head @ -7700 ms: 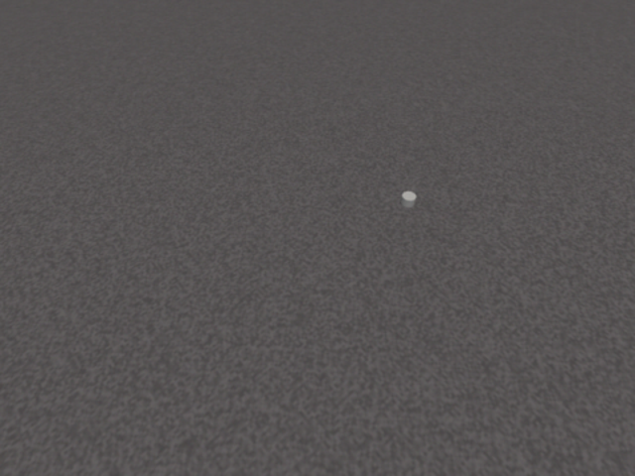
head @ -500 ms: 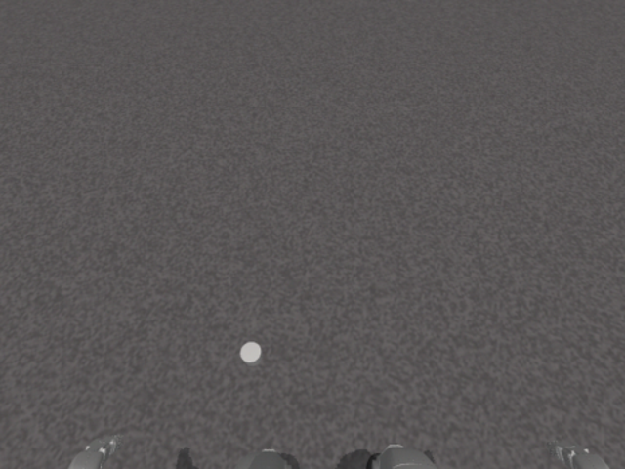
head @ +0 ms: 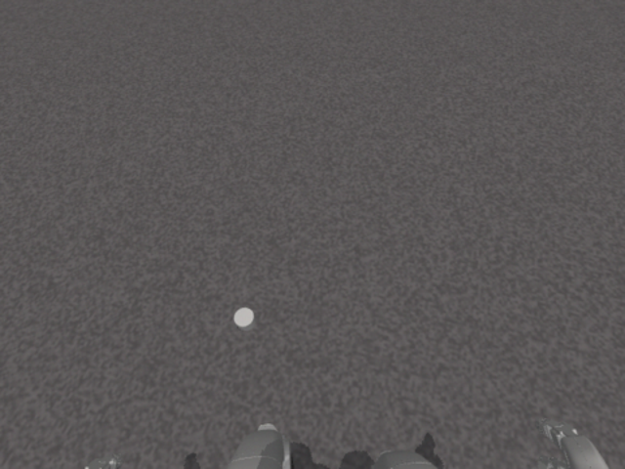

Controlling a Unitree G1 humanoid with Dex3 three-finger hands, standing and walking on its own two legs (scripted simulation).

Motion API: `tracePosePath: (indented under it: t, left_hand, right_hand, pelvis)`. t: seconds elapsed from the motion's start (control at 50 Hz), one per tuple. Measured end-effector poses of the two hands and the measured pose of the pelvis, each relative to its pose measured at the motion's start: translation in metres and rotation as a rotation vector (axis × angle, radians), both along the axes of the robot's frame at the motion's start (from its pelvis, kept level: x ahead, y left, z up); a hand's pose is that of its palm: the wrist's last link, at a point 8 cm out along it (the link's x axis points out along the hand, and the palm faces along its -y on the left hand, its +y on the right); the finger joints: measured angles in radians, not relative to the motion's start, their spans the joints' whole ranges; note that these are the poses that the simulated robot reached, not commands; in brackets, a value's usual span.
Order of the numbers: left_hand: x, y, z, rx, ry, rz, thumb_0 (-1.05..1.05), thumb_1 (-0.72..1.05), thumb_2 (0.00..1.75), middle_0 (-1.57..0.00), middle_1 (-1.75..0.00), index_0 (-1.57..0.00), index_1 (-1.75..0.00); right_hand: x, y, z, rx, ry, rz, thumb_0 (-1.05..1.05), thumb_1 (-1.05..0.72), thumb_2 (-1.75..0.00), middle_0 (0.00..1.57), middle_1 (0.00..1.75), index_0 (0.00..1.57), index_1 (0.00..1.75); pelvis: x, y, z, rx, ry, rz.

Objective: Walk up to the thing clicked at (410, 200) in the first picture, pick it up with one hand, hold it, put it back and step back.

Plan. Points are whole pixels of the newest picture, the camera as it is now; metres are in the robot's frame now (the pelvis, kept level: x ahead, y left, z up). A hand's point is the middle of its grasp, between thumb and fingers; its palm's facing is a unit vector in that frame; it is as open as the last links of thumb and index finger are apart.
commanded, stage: walk up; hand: left
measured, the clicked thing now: (245, 319) +0.57 +0.25 -0.73
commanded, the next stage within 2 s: stand in 1.72 s
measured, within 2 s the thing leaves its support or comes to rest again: neither
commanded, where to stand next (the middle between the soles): +0.19 -0.01 m, yaw +2 degrees
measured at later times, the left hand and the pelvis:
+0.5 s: hand out of the picture -0.05 +0.27 -0.14, palm faces +0.05 -0.93 -0.37, open 7.4 cm; pelvis -0.14 -0.01 +0.01, yaw +2 degrees
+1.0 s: hand out of the picture -0.13 +0.25 -0.13, palm faces +0.08 -0.91 -0.40, open 7.4 cm; pelvis -0.18 -0.03 +0.01, yaw +3 degrees
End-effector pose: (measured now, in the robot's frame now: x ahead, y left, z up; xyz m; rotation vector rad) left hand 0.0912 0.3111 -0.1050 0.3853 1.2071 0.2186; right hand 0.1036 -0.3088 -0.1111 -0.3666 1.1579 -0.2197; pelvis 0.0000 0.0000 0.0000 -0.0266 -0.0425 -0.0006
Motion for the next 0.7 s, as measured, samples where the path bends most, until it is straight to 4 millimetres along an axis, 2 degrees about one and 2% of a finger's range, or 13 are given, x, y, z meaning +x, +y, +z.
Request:
tracePosePath:
  t: [0.08, 0.18, 0.24, 0.32, 0.42, 0.54, 0.64, 0.7]
  left_hand:
    - [-0.022, -0.011, 0.017, 0.001, -0.026, 0.006, 0.00, 0.91, 0.90, -0.20, -0.30, -0.20, -0.30]
    - [-0.037, -0.012, 0.028, 0.018, -0.087, 0.013, 0.00, 0.90, 0.90, -0.20, -0.30, -0.20, -0.30]
    - [-0.047, -0.009, 0.026, 0.019, -0.136, 0.021, 0.00, 0.90, 0.90, -0.20, -0.30, -0.20, -0.30]
    - [-0.070, 0.001, 0.010, -0.004, -0.167, 0.036, 0.00, 0.90, 0.90, -0.20, -0.30, -0.20, -0.30]
    - [-0.113, 0.002, 0.002, -0.024, -0.108, 0.072, 0.00, 0.91, 0.90, -0.20, -0.30, -0.20, -0.30]
    - [-0.175, -0.006, 0.002, -0.039, -0.023, 0.066, 0.00, 0.91, 0.90, -0.20, -0.30, -0.20, -0.30]
    - [-0.220, -0.020, 0.001, -0.014, 0.043, 0.048, 0.00, 0.91, 0.90, -0.20, -0.30, -0.20, -0.30]
    - [-0.245, -0.033, 0.008, -0.003, 0.056, 0.063, 0.00, 0.91, 0.90, -0.20, -0.30, -0.20, -0.30]
  right_hand:
    - [-0.010, -0.006, 0.006, 0.013, -0.012, -0.004, 0.00, -0.90, -0.90, 0.20, 0.30, 0.21, 0.30]
    - [-0.031, -0.009, 0.011, -0.005, -0.012, 0.041, 0.00, -0.90, -0.90, 0.20, 0.30, 0.20, 0.30]
    - [-0.045, -0.007, 0.011, -0.022, 0.005, 0.077, 0.00, -0.90, -0.90, 0.20, 0.29, 0.20, 0.30]
    - [-0.067, 0.001, 0.011, -0.043, 0.006, 0.112, 0.00, -0.90, -0.90, 0.20, 0.29, 0.20, 0.30]
    - [-0.101, 0.008, 0.025, -0.034, -0.003, 0.119, 0.00, -0.90, -0.90, 0.20, 0.30, 0.21, 0.30]
    - [-0.129, -0.003, 0.038, -0.032, -0.062, 0.096, 0.00, -0.90, -0.90, 0.20, 0.30, 0.21, 0.30]
    - [-0.153, -0.026, 0.029, -0.010, -0.105, 0.073, 0.00, -0.90, -0.90, 0.20, 0.30, 0.21, 0.30]
    - [-0.173, -0.039, 0.020, 0.006, -0.074, 0.036, 0.00, -0.90, -0.90, 0.20, 0.30, 0.21, 0.30]
  pelvis:
    - [-0.016, -0.006, 0.010, 0.049, 0.011, -0.006]
    - [-0.041, -0.007, 0.014, 0.055, 0.024, 0.021]
    - [-0.059, -0.006, 0.011, 0.047, 0.021, 0.050]
    - [-0.086, -0.001, 0.000, 0.047, 0.006, 0.080]
    - [-0.116, -0.003, 0.007, 0.029, -0.009, 0.065]
    - [-0.146, -0.014, 0.014, 0.016, 0.000, 0.022]
    - [-0.167, -0.031, 0.007, 0.027, -0.003, -0.020]
    - [-0.176, -0.039, 0.008, 0.011, -0.013, -0.014]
